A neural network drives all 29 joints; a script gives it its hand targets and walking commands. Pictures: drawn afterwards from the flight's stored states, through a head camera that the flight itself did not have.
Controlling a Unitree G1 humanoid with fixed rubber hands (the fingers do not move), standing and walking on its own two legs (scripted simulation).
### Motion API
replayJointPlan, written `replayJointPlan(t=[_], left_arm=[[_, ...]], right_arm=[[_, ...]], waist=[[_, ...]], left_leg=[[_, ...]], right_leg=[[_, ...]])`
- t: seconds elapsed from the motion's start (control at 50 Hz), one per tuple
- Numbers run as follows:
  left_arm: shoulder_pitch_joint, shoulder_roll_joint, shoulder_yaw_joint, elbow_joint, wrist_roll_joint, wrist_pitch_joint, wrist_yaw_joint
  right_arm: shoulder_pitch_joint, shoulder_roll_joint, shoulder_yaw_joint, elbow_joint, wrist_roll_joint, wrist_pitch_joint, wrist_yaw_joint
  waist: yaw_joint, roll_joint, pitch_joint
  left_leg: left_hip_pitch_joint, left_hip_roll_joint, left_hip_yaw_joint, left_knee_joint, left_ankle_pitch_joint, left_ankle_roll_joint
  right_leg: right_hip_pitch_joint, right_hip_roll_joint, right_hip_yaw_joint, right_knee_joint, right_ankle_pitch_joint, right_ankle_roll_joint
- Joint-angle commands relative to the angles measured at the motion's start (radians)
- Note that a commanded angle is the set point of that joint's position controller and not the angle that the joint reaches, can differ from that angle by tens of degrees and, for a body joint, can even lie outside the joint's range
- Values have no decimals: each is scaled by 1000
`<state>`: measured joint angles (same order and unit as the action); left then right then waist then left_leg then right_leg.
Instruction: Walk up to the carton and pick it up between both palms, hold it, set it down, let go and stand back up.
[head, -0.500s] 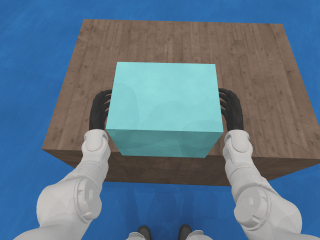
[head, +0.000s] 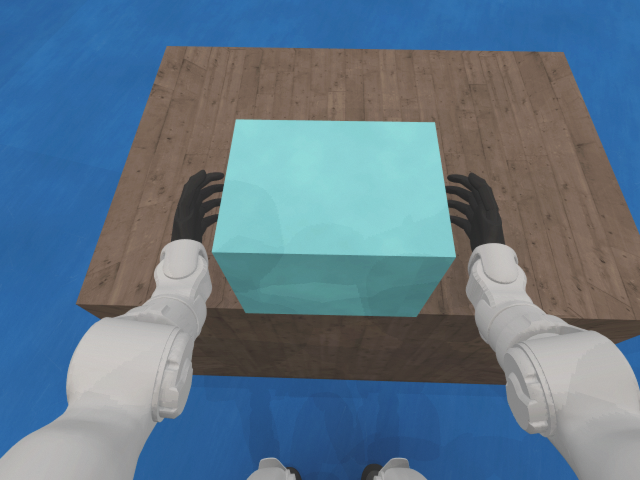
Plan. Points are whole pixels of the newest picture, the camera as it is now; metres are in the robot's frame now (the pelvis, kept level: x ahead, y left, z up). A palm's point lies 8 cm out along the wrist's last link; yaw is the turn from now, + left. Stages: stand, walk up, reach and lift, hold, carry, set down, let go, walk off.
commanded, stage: set down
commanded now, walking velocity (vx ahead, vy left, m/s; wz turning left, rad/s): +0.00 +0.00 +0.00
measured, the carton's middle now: (332, 225) +0.47 +0.01 -0.02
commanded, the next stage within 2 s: none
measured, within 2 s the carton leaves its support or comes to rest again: neither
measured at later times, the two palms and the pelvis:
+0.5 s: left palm (163, 211) +0.45 +0.21 +0.05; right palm (523, 210) +0.45 -0.23 +0.04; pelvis -0.02 -0.01 -0.01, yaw -1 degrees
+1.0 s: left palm (105, 163) +0.44 +0.23 +0.14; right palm (578, 152) +0.45 -0.24 +0.14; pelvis -0.01 -0.01 +0.04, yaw +0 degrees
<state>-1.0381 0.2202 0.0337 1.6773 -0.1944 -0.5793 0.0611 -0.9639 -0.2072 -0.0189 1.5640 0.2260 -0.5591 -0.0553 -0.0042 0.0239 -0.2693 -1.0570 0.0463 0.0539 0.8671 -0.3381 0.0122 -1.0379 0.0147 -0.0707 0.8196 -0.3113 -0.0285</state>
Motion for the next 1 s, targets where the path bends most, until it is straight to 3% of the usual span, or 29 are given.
replayJointPlan(t=[0.0,0.14,0.26,0.44,0.54,0.72,0.86,0.98], left_arm=[[-342,195,-64,-92,-81,-30,-14],[-390,257,-203,-226,-226,-2,-43],[-393,299,-249,-452,-298,65,-66],[-344,351,-110,-540,-197,241,-76],[-358,335,-89,-529,-161,311,-63],[-418,295,-153,-514,-167,366,-48],[-444,295,-188,-537,-198,406,-50],[-311,297,-116,-556,-135,421,-75]], right_arm=[[-387,-255,110,-82,150,-31,21],[-405,-311,210,-185,277,44,92],[-387,-339,214,-414,308,121,116],[-409,-423,150,-525,295,226,49],[-415,-410,156,-471,295,284,45],[-409,-411,180,-356,312,355,102],[-438,-440,158,-395,303,388,113],[-341,-428,163,-427,305,384,84]], waist=[[2,-4,-731],[22,-6,-800],[34,-10,-1003],[20,-115,-924],[30,-80,-780],[29,27,-577],[11,11,-582],[15,-37,-580]], left_leg=[[450,-47,-9,15,506,-99],[417,-40,-7,17,415,-78],[401,-46,-1,42,442,-55],[308,-70,1,-21,367,-35],[438,-62,-9,-96,368,-47],[704,-25,-51,-197,421,-70],[747,-19,-55,-244,421,-60],[747,-33,-46,-274,490,-49]], right_leg=[[287,45,-5,-7,389,65],[197,38,-3,-20,256,71],[299,31,24,-16,342,79],[589,35,88,-47,461,111],[570,44,54,-112,404,97],[414,41,-3,-240,290,55],[469,35,-3,-287,328,54],[629,29,22,-314,444,69]])
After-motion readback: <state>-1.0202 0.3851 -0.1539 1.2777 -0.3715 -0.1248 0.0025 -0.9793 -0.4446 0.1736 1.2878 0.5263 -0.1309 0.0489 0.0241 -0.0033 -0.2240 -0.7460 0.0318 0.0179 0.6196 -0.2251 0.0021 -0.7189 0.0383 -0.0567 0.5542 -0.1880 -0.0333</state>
